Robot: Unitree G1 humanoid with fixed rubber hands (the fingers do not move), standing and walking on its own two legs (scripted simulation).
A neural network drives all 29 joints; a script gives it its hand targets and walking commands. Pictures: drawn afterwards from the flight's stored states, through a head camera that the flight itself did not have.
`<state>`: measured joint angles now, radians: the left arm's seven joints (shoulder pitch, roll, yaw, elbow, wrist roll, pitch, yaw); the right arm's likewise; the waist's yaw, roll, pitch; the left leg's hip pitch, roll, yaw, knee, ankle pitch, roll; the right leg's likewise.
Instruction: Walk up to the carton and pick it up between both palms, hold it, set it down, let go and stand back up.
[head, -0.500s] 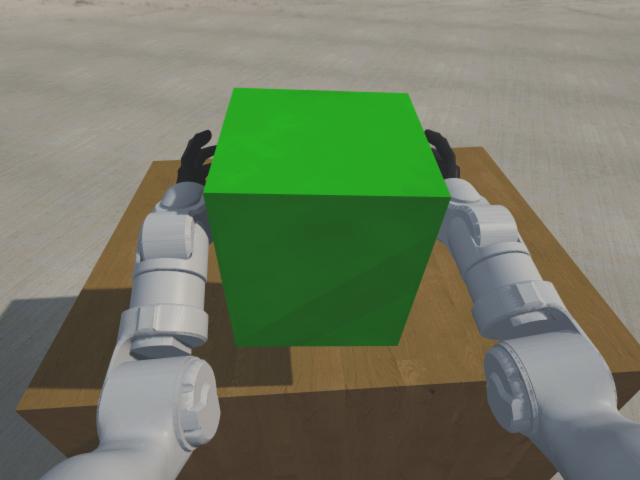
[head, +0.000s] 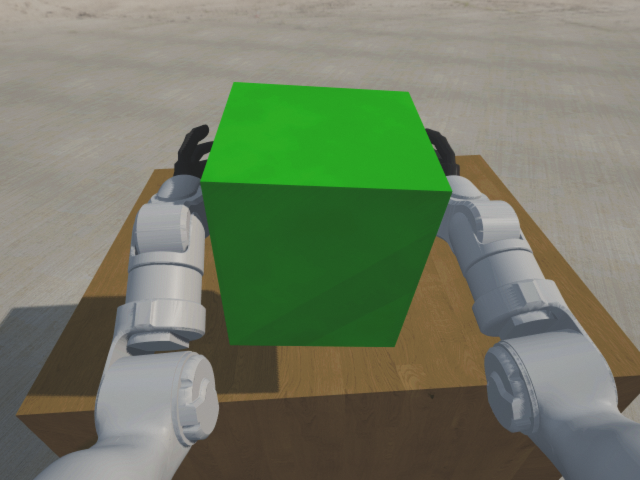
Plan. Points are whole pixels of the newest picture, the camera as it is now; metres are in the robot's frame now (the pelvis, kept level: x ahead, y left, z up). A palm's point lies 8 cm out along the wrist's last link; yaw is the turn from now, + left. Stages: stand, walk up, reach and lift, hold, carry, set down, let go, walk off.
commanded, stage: reach and lift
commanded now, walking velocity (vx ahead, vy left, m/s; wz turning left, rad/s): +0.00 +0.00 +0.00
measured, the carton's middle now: (317, 220) +0.39 +0.01 +0.19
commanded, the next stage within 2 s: hold in 0.06 s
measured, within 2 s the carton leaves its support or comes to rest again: neither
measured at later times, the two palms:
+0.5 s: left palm (181, 180) +0.38 +0.16 +0.26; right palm (445, 177) +0.39 -0.14 +0.25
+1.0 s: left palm (178, 178) +0.38 +0.17 +0.26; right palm (445, 175) +0.38 -0.14 +0.25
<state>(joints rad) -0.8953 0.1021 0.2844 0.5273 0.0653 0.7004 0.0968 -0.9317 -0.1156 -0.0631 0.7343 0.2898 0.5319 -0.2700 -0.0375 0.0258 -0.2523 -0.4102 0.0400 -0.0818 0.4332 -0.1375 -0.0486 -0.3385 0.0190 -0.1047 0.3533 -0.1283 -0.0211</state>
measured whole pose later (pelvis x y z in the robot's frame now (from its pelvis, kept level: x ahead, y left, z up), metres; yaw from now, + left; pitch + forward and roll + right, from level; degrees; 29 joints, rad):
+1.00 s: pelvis +0.00 +0.00 +0.00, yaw +0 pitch +6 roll -2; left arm -0.88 0.10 0.28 0.38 0.07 0.85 0.10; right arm -0.94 -0.12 -0.06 0.63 0.35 0.67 -0.31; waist -0.04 0.03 -0.28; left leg -0.40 0.04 -0.08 0.43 -0.14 -0.05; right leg -0.33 0.02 -0.10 0.35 -0.13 -0.02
